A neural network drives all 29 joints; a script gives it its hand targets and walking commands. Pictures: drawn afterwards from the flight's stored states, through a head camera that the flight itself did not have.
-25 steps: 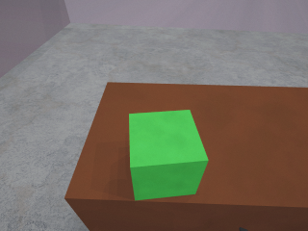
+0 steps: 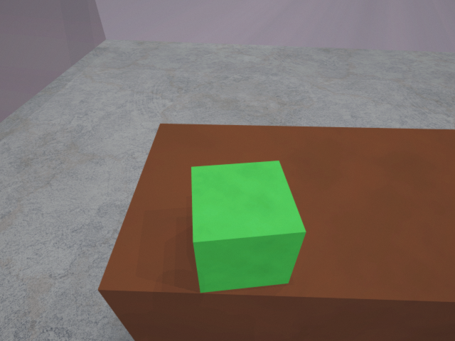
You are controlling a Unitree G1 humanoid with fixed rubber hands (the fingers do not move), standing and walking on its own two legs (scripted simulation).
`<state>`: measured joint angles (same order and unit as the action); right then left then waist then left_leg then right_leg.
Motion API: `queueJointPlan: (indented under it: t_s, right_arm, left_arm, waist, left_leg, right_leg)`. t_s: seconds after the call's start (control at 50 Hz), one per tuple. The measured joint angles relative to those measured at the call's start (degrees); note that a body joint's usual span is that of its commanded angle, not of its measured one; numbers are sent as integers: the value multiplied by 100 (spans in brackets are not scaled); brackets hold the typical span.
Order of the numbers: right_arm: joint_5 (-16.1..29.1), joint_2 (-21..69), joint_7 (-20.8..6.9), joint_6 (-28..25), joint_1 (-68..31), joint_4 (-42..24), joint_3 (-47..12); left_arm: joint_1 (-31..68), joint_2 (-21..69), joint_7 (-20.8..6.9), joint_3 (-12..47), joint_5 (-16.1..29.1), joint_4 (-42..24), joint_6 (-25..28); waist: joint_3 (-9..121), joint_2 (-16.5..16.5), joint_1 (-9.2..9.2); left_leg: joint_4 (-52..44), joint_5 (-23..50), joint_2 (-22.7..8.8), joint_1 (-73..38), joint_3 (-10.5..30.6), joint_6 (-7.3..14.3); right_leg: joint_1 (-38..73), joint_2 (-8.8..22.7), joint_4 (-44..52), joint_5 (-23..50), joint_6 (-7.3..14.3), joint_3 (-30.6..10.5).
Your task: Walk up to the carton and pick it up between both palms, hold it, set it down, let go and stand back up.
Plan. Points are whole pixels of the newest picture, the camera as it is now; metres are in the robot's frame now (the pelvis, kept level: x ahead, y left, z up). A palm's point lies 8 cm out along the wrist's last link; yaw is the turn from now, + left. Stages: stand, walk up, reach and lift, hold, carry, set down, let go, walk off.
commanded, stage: stand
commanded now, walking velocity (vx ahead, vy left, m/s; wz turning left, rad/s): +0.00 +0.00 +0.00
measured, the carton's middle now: (240, 225) +0.40 +0.00 -0.04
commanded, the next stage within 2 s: none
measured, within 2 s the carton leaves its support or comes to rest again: neither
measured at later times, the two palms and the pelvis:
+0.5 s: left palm out of the picture +0.02 +0.29 -0.12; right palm out of the picture +0.11 -0.25 -0.11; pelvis -0.01 +0.00 +0.00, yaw +0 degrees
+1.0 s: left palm out of the picture +0.01 +0.29 -0.12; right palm out of the picture +0.11 -0.26 -0.11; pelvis -0.01 +0.00 +0.00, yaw +0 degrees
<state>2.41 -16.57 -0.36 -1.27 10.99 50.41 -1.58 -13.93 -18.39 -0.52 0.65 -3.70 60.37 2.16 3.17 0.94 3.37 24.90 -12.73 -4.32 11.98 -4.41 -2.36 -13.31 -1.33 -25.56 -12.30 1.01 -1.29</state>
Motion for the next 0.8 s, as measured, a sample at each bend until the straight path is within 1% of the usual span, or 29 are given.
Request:
queueJointPlan:
  t_s: [0.8]
  right_arm:
    - [0,-10,0,7,0,218,0]
  left_arm:
    - [0,0,4,0,0,160,11]
  waist:
    - [0,20,0]
  left_leg:
    - [0,62,0,-1,0,1]
  right_leg:
    - [0,1,0,63,0,0]
